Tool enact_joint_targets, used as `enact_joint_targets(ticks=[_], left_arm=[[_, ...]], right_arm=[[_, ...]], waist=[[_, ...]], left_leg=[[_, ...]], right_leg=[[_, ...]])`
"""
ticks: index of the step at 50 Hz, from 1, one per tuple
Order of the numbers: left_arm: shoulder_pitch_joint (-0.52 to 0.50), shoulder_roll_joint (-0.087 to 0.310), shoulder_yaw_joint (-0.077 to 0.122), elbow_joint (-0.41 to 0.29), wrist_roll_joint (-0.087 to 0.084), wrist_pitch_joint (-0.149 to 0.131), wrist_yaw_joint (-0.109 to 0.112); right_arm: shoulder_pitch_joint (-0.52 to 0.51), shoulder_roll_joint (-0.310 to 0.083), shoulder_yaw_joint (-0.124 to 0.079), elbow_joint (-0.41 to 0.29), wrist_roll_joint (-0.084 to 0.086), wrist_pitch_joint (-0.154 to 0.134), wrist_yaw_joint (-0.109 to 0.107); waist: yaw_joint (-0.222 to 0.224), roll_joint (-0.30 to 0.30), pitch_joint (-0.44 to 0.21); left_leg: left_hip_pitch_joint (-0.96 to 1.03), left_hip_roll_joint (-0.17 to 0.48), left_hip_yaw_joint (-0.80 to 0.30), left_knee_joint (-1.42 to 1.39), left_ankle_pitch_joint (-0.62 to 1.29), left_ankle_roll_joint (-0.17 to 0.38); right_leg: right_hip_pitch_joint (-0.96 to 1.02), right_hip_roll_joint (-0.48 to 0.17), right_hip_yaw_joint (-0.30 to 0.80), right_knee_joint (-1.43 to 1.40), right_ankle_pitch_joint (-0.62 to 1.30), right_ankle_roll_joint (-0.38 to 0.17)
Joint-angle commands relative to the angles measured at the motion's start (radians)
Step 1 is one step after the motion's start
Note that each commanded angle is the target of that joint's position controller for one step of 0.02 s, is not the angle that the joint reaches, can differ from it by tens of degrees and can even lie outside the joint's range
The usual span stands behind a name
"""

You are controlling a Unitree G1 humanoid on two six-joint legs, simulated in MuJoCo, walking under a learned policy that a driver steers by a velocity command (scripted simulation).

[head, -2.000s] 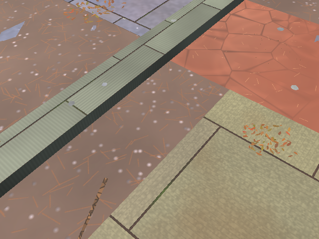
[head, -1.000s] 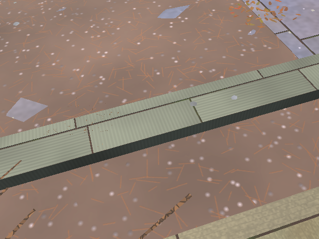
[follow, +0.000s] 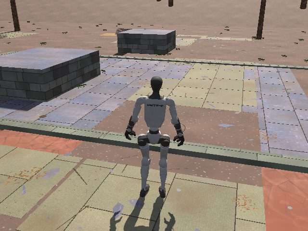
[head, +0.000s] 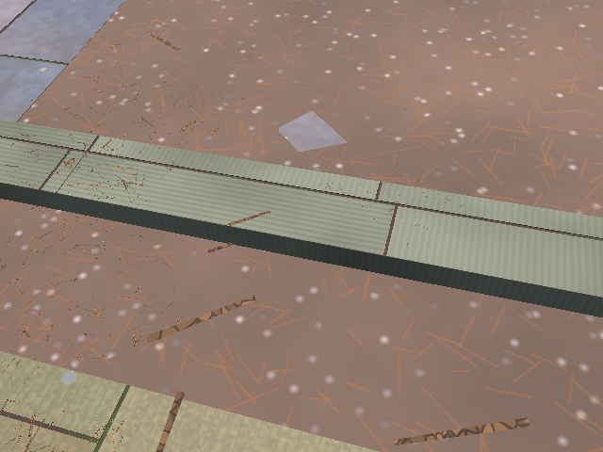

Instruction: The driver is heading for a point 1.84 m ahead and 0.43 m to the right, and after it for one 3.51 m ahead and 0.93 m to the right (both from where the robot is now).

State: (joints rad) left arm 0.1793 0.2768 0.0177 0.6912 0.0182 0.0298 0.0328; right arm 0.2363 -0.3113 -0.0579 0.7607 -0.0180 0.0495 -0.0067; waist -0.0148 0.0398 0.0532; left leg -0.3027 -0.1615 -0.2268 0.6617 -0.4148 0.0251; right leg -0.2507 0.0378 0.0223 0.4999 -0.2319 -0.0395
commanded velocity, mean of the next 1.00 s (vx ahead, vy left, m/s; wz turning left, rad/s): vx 0.00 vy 0.00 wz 0.06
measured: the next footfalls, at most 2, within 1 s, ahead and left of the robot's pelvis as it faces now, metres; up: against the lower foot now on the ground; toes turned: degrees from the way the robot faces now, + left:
left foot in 0.30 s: +0.01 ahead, +0.12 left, +0.00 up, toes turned -4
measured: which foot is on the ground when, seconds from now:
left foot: up 0.00-0.28, down 0.30-1.00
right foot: down 0.00-1.00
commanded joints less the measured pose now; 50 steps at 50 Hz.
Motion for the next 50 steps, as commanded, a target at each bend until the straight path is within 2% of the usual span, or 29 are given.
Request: enact_joint_targets(ticks=[1,2,3,4,7,10,12,13,14,15,16,17,18,19,21,25,31,40,50], left_arm=[[-0.017,0.139,0.028,-0.052,-0.007,-0.021,-0.010],[-0.050,0.120,0.023,-0.057,0.000,-0.022,-0.011],[-0.054,0.117,0.020,-0.052,0.000,-0.026,-0.005],[-0.042,0.111,0.018,-0.044,0.000,-0.029,-0.004],[0.012,0.108,0.016,-0.008,-0.004,-0.032,-0.007],[0.046,0.126,0.023,0.023,0.003,-0.025,-0.015],[0.047,0.131,0.026,0.042,0.001,-0.019,-0.018],[0.041,0.130,0.025,0.051,-0.003,-0.018,-0.018],[0.050,0.118,0.022,0.057,-0.003,-0.024,-0.018],[0.059,0.098,0.015,0.050,-0.006,-0.033,-0.023],[0.076,0.068,0.008,0.056,-0.016,-0.034,-0.026],[0.056,0.080,0.008,0.081,-0.006,-0.030,-0.021],[0.038,0.100,0.014,0.093,-0.004,-0.027,-0.018],[0.038,0.104,0.015,0.104,-0.005,-0.026,-0.019],[0.052,0.102,0.016,0.127,-0.006,-0.025,-0.021],[0.060,0.085,0.009,0.182,-0.007,-0.024,-0.018],[0.066,0.076,0.002,0.251,-0.007,-0.021,-0.014],[0.088,0.059,-0.010,0.329,-0.008,-0.022,-0.007],[0.114,0.030,-0.019,0.385,-0.008,-0.023,0.000]], right_arm=[[0.037,-0.124,-0.035,-0.034,-0.005,-0.005,-0.004],[0.050,-0.107,-0.031,-0.014,0.004,-0.002,0.003],[0.057,-0.097,-0.028,-0.004,0.004,0.001,0.011],[0.058,-0.088,-0.023,0.007,0.004,0.002,0.015],[0.012,-0.057,-0.004,0.021,0.008,0.006,0.013],[-0.021,-0.044,0.011,0.040,0.014,0.010,0.004],[0.002,-0.041,0.017,0.066,0.019,0.005,-0.005],[0.024,-0.034,0.022,0.083,0.015,-0.003,-0.010],[0.021,-0.053,0.022,0.090,0.006,-0.013,-0.017],[0.019,-0.096,0.019,0.091,-0.009,-0.026,-0.024],[-0.042,-0.118,0.017,0.107,0.002,-0.030,-0.023],[-0.066,-0.067,0.030,0.109,0.009,-0.036,-0.016],[-0.060,-0.058,0.034,0.119,0.008,-0.041,-0.015],[-0.046,-0.064,0.035,0.138,0.005,-0.042,-0.019],[-0.016,-0.066,0.038,0.176,0.009,-0.045,-0.027],[-0.023,-0.054,0.045,0.216,0.009,-0.045,-0.029],[-0.023,-0.049,0.051,0.272,0.010,-0.049,-0.032],[0.003,-0.023,0.062,0.333,0.010,-0.052,-0.034],[0.045,0.008,0.070,0.374,0.010,-0.054,-0.037]], waist=[[-0.012,-0.145,-0.011],[-0.023,-0.157,-0.009],[-0.024,-0.189,-0.021],[-0.017,-0.190,-0.031],[0.014,-0.181,-0.053],[0.040,-0.213,-0.064],[0.022,-0.205,-0.069],[0.002,-0.183,-0.072],[0.003,-0.151,-0.088],[0.019,-0.080,-0.124],[0.072,0.047,-0.080],[0.048,0.025,-0.073],[0.030,0.007,-0.043],[0.027,0.015,-0.041],[0.028,0.027,-0.036],[0.030,-0.012,-0.018],[0.030,-0.032,-0.006],[0.030,-0.036,-0.007],[0.028,-0.036,0.002]], left_leg=[[-0.075,0.039,0.025,0.261,-0.084,-0.022],[-0.060,0.038,0.037,0.286,-0.040,-0.036],[-0.061,0.042,0.050,0.292,-0.015,-0.045],[-0.059,0.041,0.062,0.278,-0.011,-0.055],[-0.038,0.072,0.107,0.132,-0.019,-0.072],[0.035,0.094,0.174,-0.048,-0.030,-0.060],[0.103,0.098,0.196,-0.207,0.071,-0.040],[0.179,0.111,0.193,-0.338,0.206,-0.028],[0.264,0.152,0.131,-0.389,0.303,-0.014],[0.345,0.247,0.031,-0.368,0.395,0.004],[0.227,0.280,0.004,-0.318,0.456,0.040],[0.185,0.270,0.017,-0.316,0.398,0.043],[0.172,0.244,0.038,-0.322,0.369,0.032],[0.174,0.233,0.047,-0.328,0.368,0.026],[0.181,0.228,0.052,-0.335,0.390,0.023],[0.177,0.232,0.049,-0.348,0.358,0.030],[0.160,0.231,0.048,-0.365,0.331,0.036],[0.151,0.225,0.056,-0.370,0.325,0.038],[0.141,0.220,0.065,-0.364,0.327,0.038]], right_leg=[[0.006,-0.328,0.351,-0.259,0.130,-0.176],[0.005,-0.268,0.270,-0.250,0.150,-0.147],[0.031,-0.241,0.230,-0.242,0.196,-0.137],[0.060,-0.223,0.201,-0.228,0.260,-0.134],[0.140,-0.219,0.178,-0.194,0.325,-0.141],[0.158,-0.214,0.187,-0.162,0.343,-0.146],[0.151,-0.210,0.192,-0.132,0.388,-0.132],[0.120,-0.203,0.183,-0.113,0.402,-0.106],[0.072,-0.200,0.187,-0.106,0.382,-0.070],[0.015,-0.176,0.161,-0.082,0.306,-0.036],[0.049,-0.096,0.087,-0.142,0.130,-0.018],[0.110,-0.088,0.078,-0.158,0.089,-0.010],[0.103,-0.093,0.083,-0.148,0.112,-0.012],[0.114,-0.102,0.087,-0.142,0.156,-0.015],[0.115,-0.112,0.088,-0.137,0.200,-0.017],[0.105,-0.107,0.084,-0.155,0.158,-0.005],[0.109,-0.109,0.085,-0.165,0.140,0.002],[0.109,-0.114,0.084,-0.162,0.135,0.002],[0.099,-0.116,0.082,-0.154,0.135,0.002]])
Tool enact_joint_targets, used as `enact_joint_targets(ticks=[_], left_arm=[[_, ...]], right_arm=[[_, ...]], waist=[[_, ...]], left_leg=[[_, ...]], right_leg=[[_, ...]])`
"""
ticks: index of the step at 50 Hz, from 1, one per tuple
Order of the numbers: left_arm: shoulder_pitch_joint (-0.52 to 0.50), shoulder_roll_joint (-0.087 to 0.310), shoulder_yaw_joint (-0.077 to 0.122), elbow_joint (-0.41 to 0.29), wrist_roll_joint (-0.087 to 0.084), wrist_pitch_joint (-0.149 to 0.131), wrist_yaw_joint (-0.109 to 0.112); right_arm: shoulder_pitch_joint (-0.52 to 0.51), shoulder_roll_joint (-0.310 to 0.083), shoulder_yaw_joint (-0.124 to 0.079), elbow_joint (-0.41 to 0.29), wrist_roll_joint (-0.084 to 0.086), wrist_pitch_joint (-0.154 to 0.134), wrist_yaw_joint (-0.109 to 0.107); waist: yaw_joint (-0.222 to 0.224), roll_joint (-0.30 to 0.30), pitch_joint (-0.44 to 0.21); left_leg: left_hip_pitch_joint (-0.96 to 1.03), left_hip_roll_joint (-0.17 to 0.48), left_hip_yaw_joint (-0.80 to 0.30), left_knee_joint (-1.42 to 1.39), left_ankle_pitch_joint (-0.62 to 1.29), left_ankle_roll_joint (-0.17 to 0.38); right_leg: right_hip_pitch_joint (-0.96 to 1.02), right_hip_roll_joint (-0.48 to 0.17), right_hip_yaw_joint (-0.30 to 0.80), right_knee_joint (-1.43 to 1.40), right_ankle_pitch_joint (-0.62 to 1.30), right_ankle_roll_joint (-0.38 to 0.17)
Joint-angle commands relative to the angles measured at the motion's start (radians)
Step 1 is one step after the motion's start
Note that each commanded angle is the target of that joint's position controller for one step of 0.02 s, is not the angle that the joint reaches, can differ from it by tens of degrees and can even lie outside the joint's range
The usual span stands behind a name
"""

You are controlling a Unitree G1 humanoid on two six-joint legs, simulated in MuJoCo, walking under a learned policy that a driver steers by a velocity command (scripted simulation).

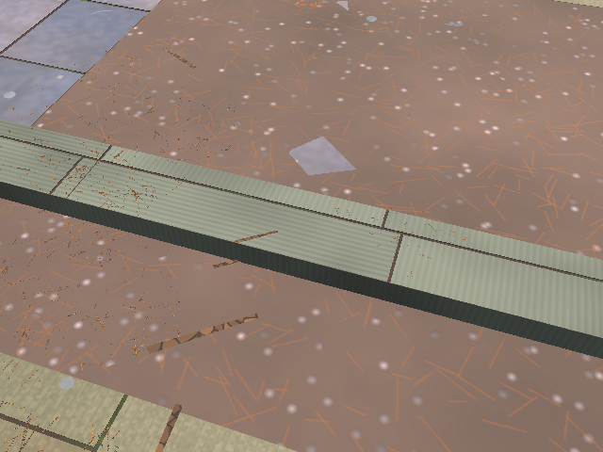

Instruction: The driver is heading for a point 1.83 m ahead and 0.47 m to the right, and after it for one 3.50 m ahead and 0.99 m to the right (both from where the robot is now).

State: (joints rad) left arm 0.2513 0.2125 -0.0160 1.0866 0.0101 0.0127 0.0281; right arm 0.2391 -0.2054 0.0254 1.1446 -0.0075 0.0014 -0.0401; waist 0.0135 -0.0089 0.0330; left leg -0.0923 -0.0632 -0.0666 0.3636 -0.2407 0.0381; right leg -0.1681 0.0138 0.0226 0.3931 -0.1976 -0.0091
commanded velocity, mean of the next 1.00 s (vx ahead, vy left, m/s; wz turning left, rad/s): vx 0.22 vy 0.00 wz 0.00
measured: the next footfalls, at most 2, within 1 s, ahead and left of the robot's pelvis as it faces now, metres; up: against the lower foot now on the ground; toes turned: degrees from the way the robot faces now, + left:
left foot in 0.72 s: +0.39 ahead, +0.00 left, +0.00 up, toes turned +2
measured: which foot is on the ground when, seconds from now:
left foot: down 0.00-0.30, up 0.32-0.70, down 0.72-1.00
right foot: down 0.00-0.72, up 0.74-1.00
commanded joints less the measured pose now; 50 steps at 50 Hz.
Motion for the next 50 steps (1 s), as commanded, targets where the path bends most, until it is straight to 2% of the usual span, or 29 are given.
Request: enact_joint_targets(ticks=[1,2,4,6,7,9,11,13,14,15,16,17,18,19,21,24,26,31,34,36,37,38,39,40,41,43,45,47,50], left_arm=[[0.044,0.091,0.014,-0.006,0.000,-0.006,0.005],[0.052,0.086,0.013,0.000,0.002,-0.006,0.004],[0.045,0.098,0.023,-0.007,0.007,-0.001,0.001],[0.001,0.084,0.025,-0.035,0.020,0.001,-0.010],[-0.020,0.054,0.019,-0.053,0.027,-0.006,-0.016],[-0.053,0.050,0.021,-0.083,0.033,-0.028,-0.022],[-0.053,0.072,0.031,-0.104,0.025,-0.051,-0.033],[0.010,0.058,0.037,-0.097,0.010,-0.069,-0.038],[0.107,0.043,0.040,-0.064,0.004,-0.074,-0.037],[0.218,0.061,0.052,-0.023,0.004,-0.078,-0.031],[0.347,0.147,0.075,-0.003,0.019,-0.087,-0.020],[0.452,0.225,0.096,0.034,0.007,-0.078,-0.022],[0.355,0.159,0.081,0.015,0.008,-0.072,-0.021],[0.256,0.126,0.072,-0.024,0.009,-0.079,-0.027],[0.185,0.095,0.061,-0.050,0.008,-0.098,-0.028],[0.265,0.067,0.047,-0.012,0.004,-0.114,-0.024],[0.300,0.053,0.036,0.005,0.005,-0.115,-0.019],[0.306,0.043,0.014,0.021,0.009,-0.104,0.003],[0.267,0.071,0.019,0.021,0.001,-0.109,0.014],[0.211,0.078,0.023,0.015,-0.019,-0.110,0.008],[0.234,0.047,0.016,-0.008,-0.029,-0.110,0.007],[0.435,-0.056,0.006,0.027,-0.066,-0.084,0.008],[0.404,0.025,0.025,0.049,-0.021,-0.061,0.014],[0.296,0.024,0.029,0.021,0.010,-0.054,0.008],[0.234,0.019,0.033,0.007,0.029,-0.050,0.002],[0.226,-0.013,0.030,0.011,0.032,-0.024,-0.007],[0.251,-0.050,0.022,0.030,0.019,-0.004,-0.001],[0.215,-0.042,0.021,0.030,0.015,0.013,0.011],[0.150,-0.022,0.023,0.024,0.011,0.026,0.017]], right_arm=[[0.046,-0.095,-0.013,-0.007,0.000,-0.006,-0.004],[0.060,-0.090,-0.012,-0.002,-0.002,-0.005,-0.004],[0.080,-0.127,-0.030,-0.004,-0.002,0.003,-0.003],[0.131,-0.151,-0.048,-0.005,-0.006,0.011,0.001],[0.170,-0.162,-0.057,0.002,-0.007,0.010,0.002],[0.185,-0.157,-0.068,-0.001,-0.013,-0.002,0.004],[0.170,-0.163,-0.078,-0.014,-0.018,-0.020,0.009],[0.118,-0.155,-0.083,-0.031,-0.007,-0.032,0.013],[0.078,-0.145,-0.083,-0.046,0.000,-0.034,0.014],[0.058,-0.121,-0.078,-0.062,-0.005,-0.041,0.016],[0.030,-0.052,-0.058,-0.095,-0.002,-0.055,0.025],[0.020,-0.063,-0.062,-0.129,-0.019,-0.062,0.034],[0.006,-0.109,-0.072,-0.129,-0.042,-0.063,0.042],[0.005,-0.079,-0.066,-0.124,-0.037,-0.068,0.053],[0.015,-0.060,-0.065,-0.118,-0.030,-0.074,0.068],[0.001,-0.067,-0.071,-0.127,-0.031,-0.057,0.073],[-0.051,-0.049,-0.067,-0.149,-0.026,-0.048,0.067],[-0.205,0.000,-0.034,-0.205,-0.004,-0.047,0.050],[-0.028,-0.059,-0.047,-0.148,-0.002,-0.054,0.030],[0.156,-0.098,-0.064,-0.090,-0.022,-0.077,0.020],[0.259,-0.165,-0.079,-0.069,-0.041,-0.086,0.017],[0.246,-0.174,-0.076,-0.072,-0.028,-0.081,0.024],[0.167,-0.144,-0.077,-0.097,0.020,-0.070,0.034],[0.040,-0.100,-0.064,-0.126,0.024,-0.064,0.028],[-0.019,-0.047,-0.047,-0.138,0.015,-0.061,0.024],[-0.018,-0.008,-0.030,-0.120,0.004,-0.063,0.011],[0.007,-0.021,-0.026,-0.105,-0.011,-0.071,0.012],[0.035,-0.056,-0.031,-0.099,-0.016,-0.070,0.013],[0.048,-0.074,-0.036,-0.098,-0.010,-0.050,0.012]], waist=[[0.000,0.012,0.023],[-0.003,0.015,0.003],[-0.012,0.050,0.029],[-0.043,0.099,0.115],[-0.057,0.147,0.141],[-0.062,0.152,0.172],[-0.044,0.129,0.149],[0.010,0.121,0.133],[0.060,0.101,0.115],[0.099,0.039,0.087],[0.149,-0.183,0.033],[0.143,-0.294,0.020],[0.076,-0.121,0.101],[0.035,-0.045,0.144],[-0.007,-0.028,0.123],[-0.011,-0.061,0.073],[-0.011,-0.062,0.078],[0.015,-0.111,0.084],[-0.055,-0.148,-0.010],[-0.153,-0.105,-0.072],[-0.158,0.020,-0.180],[-0.050,0.175,-0.354],[-0.050,0.029,-0.319],[-0.030,0.050,-0.136],[-0.009,0.021,-0.055],[0.030,0.045,-0.005],[0.050,0.055,-0.031],[0.035,0.071,-0.044],[0.011,0.100,-0.035]], left_leg=[[-0.070,0.121,-0.095,-0.065,0.153,0.025],[-0.065,0.114,-0.095,-0.077,0.059,0.029],[-0.101,0.100,-0.121,-0.082,-0.264,0.067],[-0.125,0.163,-0.244,-0.143,-0.547,0.131],[-0.106,0.232,-0.340,-0.196,-0.618,0.171],[-0.095,0.325,-0.437,-0.242,-0.553,0.226],[-0.055,0.325,-0.399,-0.223,-0.427,0.226],[-0.142,0.267,-0.290,-0.168,-0.317,0.185],[-0.246,0.218,-0.221,-0.108,-0.280,0.156],[-0.362,0.161,-0.155,0.007,-0.228,0.128],[-0.498,0.037,0.003,0.327,-0.182,0.077],[-0.640,-0.025,0.082,0.567,-0.303,0.059],[-0.664,0.052,0.030,0.707,-0.248,0.071],[-0.657,0.092,0.017,0.740,-0.142,0.072],[-0.603,0.130,0.033,0.717,-0.016,0.052],[-0.611,0.118,0.095,0.714,0.041,0.027],[-0.609,0.094,0.136,0.672,0.052,0.008],[-0.391,-0.002,0.235,0.297,0.157,0.002],[-0.183,-0.036,0.197,0.221,0.199,0.052],[0.021,0.031,0.132,0.034,0.415,0.090],[0.238,0.250,-0.056,0.123,0.889,0.141],[0.398,0.504,-0.338,0.173,1.317,0.340],[0.242,0.459,-0.324,0.085,0.989,0.360],[0.063,0.410,-0.268,-0.012,0.706,0.338],[-0.056,0.363,-0.214,-0.080,0.564,0.294],[-0.206,0.287,-0.088,-0.126,0.535,0.225],[-0.229,0.249,-0.031,-0.116,0.536,0.189],[-0.209,0.245,-0.039,-0.124,0.389,0.177],[-0.231,0.239,-0.079,-0.169,0.031,0.154]], right_leg=[[0.016,-0.092,0.082,-0.046,0.101,-0.029],[0.022,-0.082,0.076,-0.047,0.023,-0.030],[-0.035,-0.025,0.036,0.027,-0.233,-0.047],[-0.199,0.017,0.006,0.139,-0.370,-0.061],[-0.264,0.030,-0.039,0.228,-0.328,-0.058],[-0.335,-0.021,-0.054,0.342,-0.243,-0.061],[-0.350,-0.045,-0.042,0.341,-0.268,-0.069],[-0.169,-0.027,-0.078,0.187,-0.183,-0.079],[0.018,0.010,-0.109,0.082,-0.117,-0.079],[0.209,0.011,-0.070,0.026,-0.113,-0.076],[0.350,-0.206,0.270,-0.160,-0.344,-0.115],[0.372,-0.386,0.607,-0.274,-0.495,-0.189],[0.268,-0.389,0.583,-0.267,-0.523,-0.198],[0.186,-0.351,0.494,-0.269,-0.442,-0.189],[0.152,-0.274,0.320,-0.286,-0.186,-0.163],[0.217,-0.214,0.151,-0.237,0.259,-0.140],[0.208,-0.192,0.065,-0.190,0.620,-0.129],[0.110,-0.124,-0.039,-0.114,0.918,-0.083],[0.137,-0.160,-0.002,0.055,1.045,-0.068],[0.103,-0.140,-0.009,0.308,0.832,-0.055],[-0.049,-0.070,-0.050,0.576,0.321,-0.046],[-0.190,0.060,-0.022,0.876,-0.471,-0.029],[-0.181,0.026,0.052,0.895,-0.388,-0.037],[-0.226,0.006,0.035,0.878,-0.335,-0.034],[-0.213,-0.021,0.038,0.809,-0.284,-0.031],[-0.102,-0.044,0.025,0.668,-0.241,-0.014],[-0.033,-0.030,-0.004,0.531,-0.246,-0.003],[-0.034,-0.025,-0.019,0.407,-0.261,0.002],[-0.025,-0.029,-0.030,0.300,-0.187,0.001]])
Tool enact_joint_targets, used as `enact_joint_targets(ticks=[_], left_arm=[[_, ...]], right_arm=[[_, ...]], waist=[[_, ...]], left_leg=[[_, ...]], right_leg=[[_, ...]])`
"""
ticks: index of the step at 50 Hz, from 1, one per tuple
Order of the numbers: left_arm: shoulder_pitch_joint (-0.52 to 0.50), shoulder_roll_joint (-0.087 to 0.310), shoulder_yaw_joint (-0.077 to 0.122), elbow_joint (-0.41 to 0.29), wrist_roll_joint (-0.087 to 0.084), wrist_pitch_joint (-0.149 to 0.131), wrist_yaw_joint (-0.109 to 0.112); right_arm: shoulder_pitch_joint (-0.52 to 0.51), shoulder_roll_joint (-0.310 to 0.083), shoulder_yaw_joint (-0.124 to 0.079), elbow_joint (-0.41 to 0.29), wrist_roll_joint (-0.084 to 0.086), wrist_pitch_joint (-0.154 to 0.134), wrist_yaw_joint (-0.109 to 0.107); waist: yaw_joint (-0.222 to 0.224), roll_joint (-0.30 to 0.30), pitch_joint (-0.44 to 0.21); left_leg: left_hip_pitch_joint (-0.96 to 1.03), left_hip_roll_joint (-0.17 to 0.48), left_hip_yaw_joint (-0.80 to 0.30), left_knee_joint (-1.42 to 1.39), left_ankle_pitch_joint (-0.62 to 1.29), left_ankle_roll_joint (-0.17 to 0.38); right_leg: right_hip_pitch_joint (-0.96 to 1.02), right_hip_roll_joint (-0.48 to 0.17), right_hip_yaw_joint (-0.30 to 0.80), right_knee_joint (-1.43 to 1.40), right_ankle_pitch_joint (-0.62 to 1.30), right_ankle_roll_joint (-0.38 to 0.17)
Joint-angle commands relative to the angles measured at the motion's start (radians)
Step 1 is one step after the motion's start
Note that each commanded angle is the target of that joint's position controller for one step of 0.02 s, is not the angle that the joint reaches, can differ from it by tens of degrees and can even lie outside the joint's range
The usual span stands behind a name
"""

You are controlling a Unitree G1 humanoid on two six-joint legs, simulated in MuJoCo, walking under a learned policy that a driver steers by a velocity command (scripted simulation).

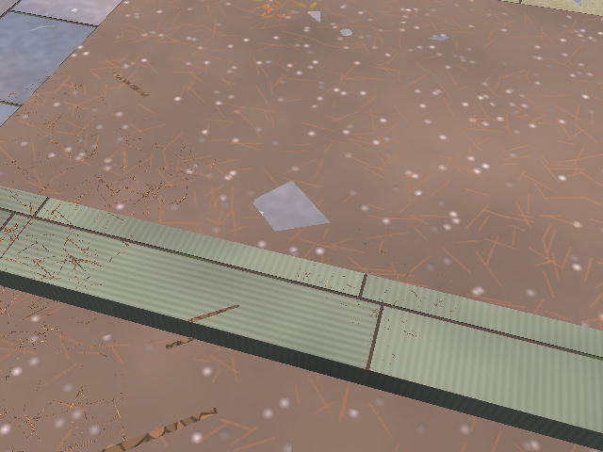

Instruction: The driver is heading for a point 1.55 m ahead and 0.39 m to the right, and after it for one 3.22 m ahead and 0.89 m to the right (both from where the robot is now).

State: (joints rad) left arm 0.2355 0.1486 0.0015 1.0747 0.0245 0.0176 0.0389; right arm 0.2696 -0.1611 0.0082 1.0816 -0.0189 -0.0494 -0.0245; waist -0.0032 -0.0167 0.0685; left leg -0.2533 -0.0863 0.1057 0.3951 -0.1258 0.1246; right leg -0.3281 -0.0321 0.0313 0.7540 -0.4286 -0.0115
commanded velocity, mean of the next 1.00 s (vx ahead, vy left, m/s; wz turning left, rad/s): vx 0.27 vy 0.00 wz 0.00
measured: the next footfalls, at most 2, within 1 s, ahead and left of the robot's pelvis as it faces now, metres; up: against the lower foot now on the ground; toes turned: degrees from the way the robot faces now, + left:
right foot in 0.10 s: +0.06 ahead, -0.14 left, +0.00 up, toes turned +0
left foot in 0.60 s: +0.18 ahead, +0.09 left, +0.00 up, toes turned +4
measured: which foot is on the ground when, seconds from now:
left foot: down 0.00-0.38, up 0.40-0.58, down 0.60-1.00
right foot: up 0.00-0.08, down 0.10-0.62, up 0.64-1.00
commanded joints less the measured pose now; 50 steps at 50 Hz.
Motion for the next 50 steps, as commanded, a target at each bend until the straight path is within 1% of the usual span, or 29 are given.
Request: enact_joint_targets(ticks=[1,3,5,6,7,8,10,13,15,17,19,20,21,23,25,27,29,30,31,32,33,34,35,37,40,43,46,48,50], left_arm=[[0.153,0.043,0.004,0.036,-0.003,0.021,0.004],[0.154,0.032,0.000,0.046,0.001,0.014,0.002],[0.155,0.043,-0.005,0.046,0.010,-0.003,0.005],[0.142,0.071,-0.002,0.043,0.006,-0.013,0.005],[0.136,0.069,-0.002,0.051,-0.006,-0.021,0.002],[0.131,0.051,-0.007,0.052,-0.010,-0.031,0.001],[0.123,0.048,-0.008,0.051,-0.016,-0.041,0.004],[0.137,0.048,-0.007,0.054,-0.016,-0.046,0.007],[0.169,0.059,0.000,0.063,-0.010,-0.045,0.005],[0.183,0.089,0.017,0.052,-0.004,-0.038,0.000],[0.237,0.104,0.028,0.050,-0.006,-0.039,-0.005],[0.281,0.122,0.038,0.060,-0.007,-0.042,-0.005],[0.295,0.143,0.050,0.064,-0.005,-0.045,-0.003],[0.299,0.150,0.060,0.062,0.003,-0.057,-0.006],[0.283,0.142,0.064,0.057,0.004,-0.070,-0.009],[0.246,0.146,0.068,0.048,-0.003,-0.079,-0.010],[0.183,0.150,0.072,0.031,-0.013,-0.081,-0.015],[0.167,0.135,0.067,0.021,-0.010,-0.090,-0.019],[0.126,0.079,0.049,-0.017,-0.014,-0.100,-0.030],[0.131,0.071,0.050,-0.053,-0.005,-0.102,-0.036],[0.078,0.109,0.061,-0.066,0.018,-0.096,-0.042],[0.049,0.086,0.057,-0.072,0.017,-0.100,-0.051],[0.052,0.070,0.055,-0.068,0.008,-0.104,-0.057],[0.067,0.073,0.060,-0.061,0.014,-0.093,-0.064],[0.011,0.071,0.064,-0.085,0.012,-0.075,-0.069],[-0.142,0.057,0.052,-0.144,0.008,-0.070,-0.073],[-0.261,0.050,0.039,-0.191,-0.004,-0.071,-0.071],[-0.237,0.060,0.040,-0.192,-0.006,-0.067,-0.059],[-0.141,0.091,0.055,-0.169,-0.003,-0.072,-0.044]], right_arm=[[0.014,-0.118,-0.020,-0.037,0.005,0.007,-0.004],[-0.002,-0.110,-0.019,-0.040,0.014,0.020,-0.006],[0.031,-0.095,-0.018,-0.029,0.016,0.025,-0.007],[0.061,-0.080,-0.018,-0.025,0.020,0.029,-0.006],[0.070,-0.070,-0.019,-0.018,0.019,0.032,-0.005],[0.080,-0.068,-0.019,-0.011,0.014,0.032,-0.005],[0.099,-0.067,-0.020,0.002,0.011,0.029,-0.007],[0.095,-0.058,-0.018,0.012,0.010,0.023,-0.008],[0.096,-0.062,-0.021,0.018,0.010,0.025,-0.007],[0.091,-0.076,-0.033,0.008,0.006,0.031,-0.002],[0.051,-0.051,-0.031,-0.020,0.001,0.025,0.009],[0.018,-0.026,-0.027,-0.040,-0.005,0.015,0.015],[-0.011,-0.019,-0.026,-0.060,-0.017,0.005,0.021],[-0.059,-0.055,-0.038,-0.100,-0.015,-0.016,0.029],[-0.076,-0.070,-0.048,-0.123,-0.006,-0.032,0.039],[-0.058,-0.058,-0.052,-0.130,0.004,-0.040,0.046],[0.083,-0.042,-0.060,-0.084,0.011,-0.041,0.046],[0.202,-0.073,-0.077,-0.045,0.009,-0.043,0.037],[0.349,-0.168,-0.103,-0.023,-0.008,-0.048,0.021],[0.450,-0.241,-0.119,0.011,-0.006,-0.035,0.018],[0.343,-0.181,-0.101,-0.010,-0.009,-0.024,0.014],[0.238,-0.148,-0.090,-0.045,-0.007,-0.029,0.018],[0.176,-0.133,-0.083,-0.064,-0.006,-0.036,0.021],[0.156,-0.096,-0.065,-0.063,0.000,-0.051,0.017],[0.233,-0.094,-0.054,-0.026,0.006,-0.065,0.009],[0.250,-0.093,-0.045,-0.018,0.004,-0.066,0.008],[0.258,-0.098,-0.042,-0.012,0.004,-0.069,0.007],[0.275,-0.107,-0.043,0.000,0.001,-0.070,0.002],[0.243,-0.121,-0.045,-0.005,-0.001,-0.070,-0.003]], waist=[[0.027,0.109,-0.055],[0.039,0.083,-0.022],[0.030,0.037,0.016],[0.001,0.004,0.044],[-0.008,-0.047,0.065],[-0.014,-0.060,0.044],[-0.023,-0.055,0.008],[-0.017,-0.016,-0.004],[-0.010,-0.009,-0.013],[-0.003,-0.025,0.037],[0.027,-0.059,0.111],[0.047,-0.113,0.123],[0.056,-0.141,0.139],[0.060,-0.117,0.132],[0.047,-0.088,0.108],[0.018,-0.088,0.085],[-0.058,-0.064,0.054],[-0.107,-0.014,0.010],[-0.174,0.191,-0.046],[-0.167,0.341,-0.067],[-0.104,0.171,0.016],[-0.065,0.078,0.060],[-0.032,0.043,0.061],[0.002,0.052,0.038],[0.009,0.079,0.022],[-0.008,0.087,0.049],[-0.028,0.106,0.067],[-0.013,0.125,0.044],[0.045,0.114,-0.009]], left_leg=[[-0.091,0.260,-0.262,-0.213,-0.186,0.059],[-0.141,0.251,-0.268,-0.212,-0.309,0.031],[-0.161,0.232,-0.274,-0.200,-0.359,-0.024],[-0.137,0.192,-0.247,-0.194,-0.312,-0.047],[-0.048,0.163,-0.207,-0.160,-0.206,-0.051],[0.035,0.159,-0.194,-0.121,-0.124,-0.049],[0.108,0.161,-0.184,-0.087,-0.037,-0.045],[0.117,0.166,-0.180,-0.079,0.010,-0.045],[0.101,0.138,-0.163,-0.058,-0.152,-0.038],[0.010,0.104,-0.144,-0.001,-0.403,-0.015],[-0.137,0.079,-0.125,0.089,-0.455,-0.012],[-0.209,0.053,-0.074,0.190,-0.383,-0.022],[-0.268,0.058,-0.037,0.258,-0.302,-0.026],[-0.332,0.101,-0.066,0.338,-0.296,-0.023],[-0.339,0.119,-0.075,0.326,-0.305,-0.030],[-0.219,0.100,-0.043,0.231,-0.243,-0.037],[0.090,0.038,0.012,0.086,-0.145,-0.040],[0.298,0.050,-0.035,0.057,-0.146,-0.033],[0.451,0.277,-0.363,-0.114,-0.359,0.021],[0.490,0.462,-0.720,-0.243,-0.442,0.116],[0.386,0.463,-0.686,-0.226,-0.435,0.127],[0.299,0.427,-0.588,-0.225,-0.351,0.112],[0.247,0.382,-0.490,-0.243,-0.249,0.088],[0.232,0.320,-0.356,-0.258,-0.046,0.059],[0.278,0.292,-0.244,-0.228,0.292,0.056],[0.245,0.262,-0.175,-0.237,0.394,0.053],[0.211,0.247,-0.134,-0.241,0.475,0.044],[0.243,0.275,-0.125,-0.192,0.606,0.051],[0.299,0.295,-0.112,-0.052,0.880,0.043]], right_leg=[[0.147,0.016,-0.043,-0.094,0.072,0.002],[0.205,0.014,-0.054,-0.209,0.154,-0.005],[0.236,-0.041,0.013,-0.347,0.211,-0.014],[0.177,-0.067,0.060,-0.372,0.185,-0.024],[0.080,-0.064,0.065,-0.392,0.157,-0.029],[0.052,-0.067,0.067,-0.416,0.166,-0.026],[0.054,-0.068,0.066,-0.437,0.206,-0.022],[0.090,-0.071,0.064,-0.436,0.255,-0.029],[0.097,-0.048,0.055,-0.435,0.097,-0.046],[0.059,-0.046,0.090,-0.436,-0.169,-0.091],[0.080,-0.112,0.207,-0.500,-0.318,-0.145],[0.135,-0.180,0.307,-0.564,-0.355,-0.181],[0.179,-0.249,0.383,-0.603,-0.336,-0.218],[0.225,-0.301,0.424,-0.617,-0.207,-0.253],[0.279,-0.279,0.355,-0.597,-0.060,-0.235],[0.240,-0.229,0.253,-0.564,0.058,-0.201],[0.061,-0.151,0.130,-0.464,0.133,-0.154],[-0.057,-0.102,0.068,-0.338,0.201,-0.125],[-0.215,0.011,-0.063,-0.021,0.151,-0.071],[-0.382,0.094,-0.110,0.248,-0.103,-0.058],[-0.427,0.014,-0.033,0.383,-0.069,-0.081],[-0.423,-0.023,-0.011,0.399,0.036,-0.090],[-0.381,-0.045,-0.007,0.371,0.115,-0.087],[-0.334,-0.056,-0.031,0.322,0.175,-0.067],[-0.368,-0.037,-0.078,0.278,0.222,-0.044],[-0.362,-0.019,-0.119,0.124,0.291,-0.028],[-0.256,0.016,-0.158,-0.083,0.363,-0.037],[-0.181,0.033,-0.169,-0.102,0.352,-0.068],[-0.088,0.068,-0.171,-0.105,0.287,-0.116]])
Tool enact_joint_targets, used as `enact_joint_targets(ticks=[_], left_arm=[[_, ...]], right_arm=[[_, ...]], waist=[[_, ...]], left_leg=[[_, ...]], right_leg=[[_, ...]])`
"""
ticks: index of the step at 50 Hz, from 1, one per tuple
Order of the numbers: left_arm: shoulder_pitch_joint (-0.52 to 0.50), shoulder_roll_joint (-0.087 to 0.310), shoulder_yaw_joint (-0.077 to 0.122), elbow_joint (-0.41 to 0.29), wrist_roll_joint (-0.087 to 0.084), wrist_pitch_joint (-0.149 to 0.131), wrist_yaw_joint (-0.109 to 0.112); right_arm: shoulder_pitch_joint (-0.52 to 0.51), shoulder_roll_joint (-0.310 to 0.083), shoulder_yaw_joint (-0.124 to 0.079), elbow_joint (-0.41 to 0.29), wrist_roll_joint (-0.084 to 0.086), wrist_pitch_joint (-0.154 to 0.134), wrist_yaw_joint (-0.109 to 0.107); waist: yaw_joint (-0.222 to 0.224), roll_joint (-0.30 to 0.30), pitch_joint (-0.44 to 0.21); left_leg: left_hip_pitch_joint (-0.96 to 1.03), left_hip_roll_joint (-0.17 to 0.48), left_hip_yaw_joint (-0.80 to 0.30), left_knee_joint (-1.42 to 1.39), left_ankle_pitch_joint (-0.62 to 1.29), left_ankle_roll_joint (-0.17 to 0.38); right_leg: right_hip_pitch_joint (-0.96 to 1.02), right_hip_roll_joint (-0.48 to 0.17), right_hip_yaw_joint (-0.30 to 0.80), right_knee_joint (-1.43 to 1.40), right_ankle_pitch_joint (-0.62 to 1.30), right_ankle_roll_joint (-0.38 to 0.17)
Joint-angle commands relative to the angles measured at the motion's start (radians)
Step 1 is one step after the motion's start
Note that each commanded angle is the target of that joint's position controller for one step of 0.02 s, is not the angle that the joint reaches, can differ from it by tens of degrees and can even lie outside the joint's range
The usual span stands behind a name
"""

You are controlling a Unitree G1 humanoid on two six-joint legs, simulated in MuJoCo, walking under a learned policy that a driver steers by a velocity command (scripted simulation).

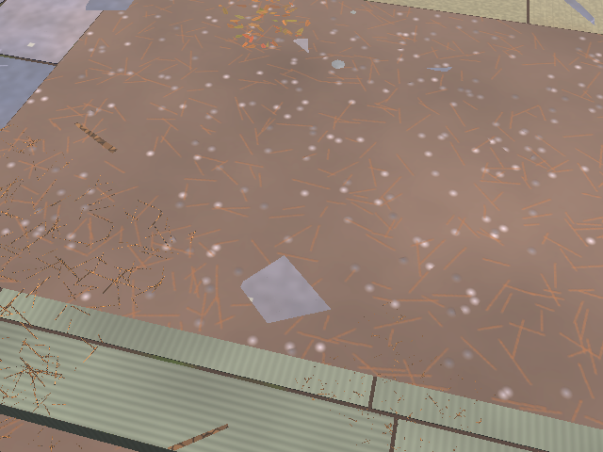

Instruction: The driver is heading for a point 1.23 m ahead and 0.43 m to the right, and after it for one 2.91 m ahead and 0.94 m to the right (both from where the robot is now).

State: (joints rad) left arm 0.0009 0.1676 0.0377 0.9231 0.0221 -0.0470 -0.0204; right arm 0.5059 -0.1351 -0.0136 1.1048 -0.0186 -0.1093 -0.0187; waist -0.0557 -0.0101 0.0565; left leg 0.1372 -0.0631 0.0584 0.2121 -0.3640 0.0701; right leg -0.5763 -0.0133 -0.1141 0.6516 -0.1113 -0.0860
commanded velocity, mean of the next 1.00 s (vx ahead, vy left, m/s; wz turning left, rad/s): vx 0.49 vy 0.00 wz -0.17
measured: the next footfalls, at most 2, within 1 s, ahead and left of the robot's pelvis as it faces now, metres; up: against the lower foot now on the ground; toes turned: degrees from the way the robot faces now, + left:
right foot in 0.06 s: +0.20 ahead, -0.07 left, +0.00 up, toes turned -5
left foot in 0.62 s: +0.57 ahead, +0.11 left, +0.08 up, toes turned +4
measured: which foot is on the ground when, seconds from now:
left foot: down 0.00-0.06, up 0.08-0.60, down 0.62-1.00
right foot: up 0.00-0.04, down 0.06-0.62, up 0.64-1.00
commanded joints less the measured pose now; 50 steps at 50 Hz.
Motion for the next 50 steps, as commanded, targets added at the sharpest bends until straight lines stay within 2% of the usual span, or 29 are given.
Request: enact_joint_targets(ticks=[1,2,3,4,5,6,7,9,12,15,16,20,23,25,26,27,29,30,31,32,33,34,35,36,38,40,42,44,50], left_arm=[[0.191,0.092,0.030,0.013,0.001,-0.015,0.022],[0.341,0.104,0.043,0.066,0.006,-0.024,0.029],[0.484,0.159,0.065,0.110,0.022,-0.030,0.037],[0.536,0.245,0.080,0.108,0.036,-0.032,0.034],[0.471,0.266,0.087,0.106,0.008,-0.015,0.025],[0.339,0.184,0.069,0.076,-0.009,-0.012,0.022],[0.304,0.101,0.046,0.072,-0.010,-0.016,0.016],[0.301,0.051,0.025,0.093,-0.001,-0.034,0.026],[0.382,0.074,0.022,0.143,-0.001,-0.056,0.030],[0.456,0.084,0.015,0.164,-0.003,-0.062,0.027],[0.514,0.074,0.011,0.183,0.004,-0.063,0.027],[0.588,0.076,-0.006,0.196,0.011,-0.069,0.035],[0.621,0.081,-0.013,0.212,0.009,-0.067,0.056],[0.594,0.083,-0.012,0.194,-0.006,-0.060,0.066],[0.565,0.072,-0.017,0.177,-0.016,-0.056,0.062],[0.549,0.092,-0.017,0.165,-0.020,-0.058,0.055],[0.571,0.156,-0.003,0.163,-0.013,-0.053,0.047],[0.572,0.197,0.011,0.164,-0.004,-0.048,0.042],[0.512,0.223,0.027,0.146,-0.011,-0.052,0.029],[0.584,0.100,0.007,0.098,-0.043,-0.059,0.008],[0.599,0.044,0.013,0.059,-0.036,-0.062,-0.008],[0.562,0.066,0.027,0.045,-0.008,-0.050,0.000],[0.488,0.060,0.029,0.008,0.000,-0.041,0.010],[0.418,0.050,0.033,-0.023,0.008,-0.035,0.016],[0.411,0.031,0.030,-0.053,-0.002,-0.011,0.017],[0.421,0.030,0.030,-0.059,-0.013,0.014,0.013],[0.374,0.036,0.036,-0.062,-0.008,0.031,0.009],[0.292,0.040,0.037,-0.095,-0.008,0.036,0.002],[0.072,0.030,0.018,-0.159,0.004,0.032,-0.023]], right_arm=[[-0.009,-0.161,-0.028,-0.031,-0.005,-0.008,-0.009],[-0.039,-0.174,-0.033,-0.037,0.002,-0.004,-0.006],[-0.050,-0.167,-0.032,-0.049,0.008,-0.005,0.002],[-0.035,-0.069,-0.019,-0.077,0.003,-0.003,0.005],[0.066,-0.068,-0.031,-0.081,0.031,0.010,0.013],[-0.025,-0.112,-0.036,-0.099,0.006,0.019,0.012],[-0.107,-0.119,-0.043,-0.119,-0.007,0.018,0.019],[-0.111,-0.086,-0.044,-0.123,-0.019,0.028,0.029],[-0.126,-0.047,-0.036,-0.146,-0.022,0.059,0.043],[-0.284,-0.056,-0.032,-0.220,-0.028,0.075,0.042],[-0.330,-0.032,-0.025,-0.236,-0.026,0.080,0.035],[-0.522,-0.019,-0.001,-0.367,-0.027,0.078,0.019],[-0.633,-0.018,0.023,-0.472,-0.032,0.073,0.024],[-0.627,-0.015,0.037,-0.493,-0.028,0.076,0.043],[-0.612,-0.012,0.040,-0.487,-0.006,0.080,0.051],[-0.579,0.002,0.040,-0.480,0.004,0.082,0.050],[-0.422,-0.055,0.012,-0.427,0.005,0.078,0.035],[-0.291,-0.085,-0.003,-0.397,0.015,0.066,0.025],[-0.145,-0.135,-0.023,-0.362,0.013,0.049,0.021],[-0.064,-0.245,-0.058,-0.336,-0.019,0.035,0.018],[-0.042,-0.321,-0.086,-0.305,-0.020,0.046,0.028],[-0.183,-0.284,-0.081,-0.312,-0.003,0.044,0.039],[-0.261,-0.192,-0.062,-0.303,0.003,0.035,0.041],[-0.277,-0.114,-0.044,-0.275,-0.006,0.023,0.040],[-0.269,-0.036,-0.029,-0.212,-0.014,0.010,0.031],[-0.223,-0.061,-0.040,-0.189,-0.013,-0.010,0.029],[-0.200,-0.079,-0.044,-0.185,-0.009,-0.023,0.023],[-0.172,-0.101,-0.047,-0.182,-0.002,-0.031,0.019],[-0.058,-0.142,-0.049,-0.177,0.004,-0.024,-0.015]], waist=[[0.139,0.098,-0.043],[0.204,0.088,-0.100],[0.257,0.054,-0.160],[0.222,-0.125,-0.218],[0.141,-0.199,-0.281],[0.103,-0.062,-0.112],[0.107,-0.004,-0.033],[0.038,0.044,0.012],[0.010,0.003,0.017],[0.037,-0.015,0.043],[0.060,-0.048,0.040],[0.073,-0.024,0.081],[0.080,-0.033,0.074],[0.076,-0.009,0.026],[0.074,-0.002,0.020],[0.059,-0.040,-0.007],[-0.008,-0.104,-0.124],[-0.068,-0.148,-0.200],[-0.149,-0.163,-0.278],[-0.107,-0.014,-0.419],[-0.067,0.218,-0.472],[0.016,0.105,-0.371],[0.042,0.025,-0.192],[0.054,-0.038,-0.088],[0.119,0.037,-0.021],[0.127,0.068,-0.011],[0.114,0.050,-0.011],[0.106,0.094,-0.007],[0.026,0.091,0.007]], left_leg=[[-0.089,0.263,-0.056,0.256,1.179,0.090],[-0.145,0.233,-0.038,0.438,1.127,0.079],[-0.320,0.185,-0.026,0.676,0.854,0.065],[-0.513,0.055,0.019,1.057,0.002,0.048],[-0.732,-0.021,-0.110,1.253,-0.112,0.042],[-0.821,0.064,-0.109,1.272,-0.024,0.045],[-0.841,0.084,-0.091,1.276,0.029,0.045],[-0.757,0.137,-0.102,1.193,0.094,0.030],[-0.803,0.146,-0.070,1.229,0.113,0.007],[-1.006,0.167,-0.033,1.273,0.132,-0.015],[-1.100,0.150,0.006,1.414,0.085,-0.021],[-1.436,0.178,-0.003,1.548,-0.017,-0.006],[-1.466,0.194,0.026,1.389,-0.039,0.006],[-1.195,0.200,0.050,1.095,0.078,0.017],[-1.017,0.166,0.099,0.928,0.136,0.026],[-0.852,0.122,0.126,0.853,0.144,0.045],[-0.686,0.009,0.174,0.781,0.040,0.073],[-0.578,-0.016,0.132,0.691,0.018,0.090],[-0.381,0.030,0.024,0.553,0.092,0.113],[-0.102,0.295,-0.386,0.406,-0.113,0.164],[-0.006,0.498,-0.912,0.090,0.037,0.208],[-0.145,0.502,-0.883,0.073,-0.040,0.193],[-0.320,0.478,-0.690,0.082,-0.065,0.179],[-0.421,0.430,-0.517,0.084,-0.044,0.134],[-0.510,0.346,-0.254,0.049,0.111,0.054],[-0.484,0.325,-0.140,0.008,0.211,0.031],[-0.423,0.286,-0.017,-0.011,0.354,-0.012],[-0.380,0.252,0.092,-0.015,0.555,-0.040],[-0.175,0.280,0.170,-0.044,0.655,-0.010]], right_leg=[[0.260,0.073,-0.022,-0.036,-0.038,-0.061],[0.435,0.089,-0.029,-0.128,0.012,-0.077],[0.654,-0.007,0.075,-0.172,-0.031,-0.104],[0.764,-0.295,0.431,-0.206,0.022,-0.155],[0.821,-0.396,0.832,-0.402,-0.206,-0.281],[0.679,-0.373,0.724,-0.453,-0.437,-0.256],[0.568,-0.326,0.628,-0.477,-0.459,-0.226],[0.401,-0.252,0.450,-0.505,-0.261,-0.166],[0.353,-0.201,0.325,-0.499,-0.084,-0.153],[0.392,-0.186,0.274,-0.515,-0.035,-0.161],[0.428,-0.192,0.286,-0.505,-0.034,-0.183],[0.522,-0.222,0.313,-0.498,-0.099,-0.179],[0.564,-0.194,0.274,-0.533,-0.031,-0.147],[0.509,-0.175,0.189,-0.612,0.145,-0.142],[0.457,-0.153,0.147,-0.650,0.256,-0.145],[0.458,-0.171,0.131,-0.634,0.534,-0.138],[0.641,-0.193,0.103,-0.375,1.184,-0.112],[0.711,-0.212,0.119,-0.180,1.287,-0.086],[0.650,-0.188,0.103,0.066,1.145,-0.047],[0.358,-0.078,0.085,0.423,0.628,-0.006],[0.108,0.101,0.154,0.760,-0.222,0.017],[0.035,0.030,0.256,0.921,-0.146,0.002],[-0.013,-0.013,0.184,0.969,-0.109,-0.005],[-0.047,-0.051,0.177,0.942,-0.084,-0.024],[-0.045,-0.088,0.202,0.878,-0.043,-0.043],[-0.060,-0.081,0.201,0.792,-0.048,-0.034],[-0.093,-0.063,0.180,0.713,0.006,-0.029],[-0.113,-0.046,0.123,0.594,0.079,-0.022],[-0.100,-0.039,-0.004,0.164,0.153,0.003]])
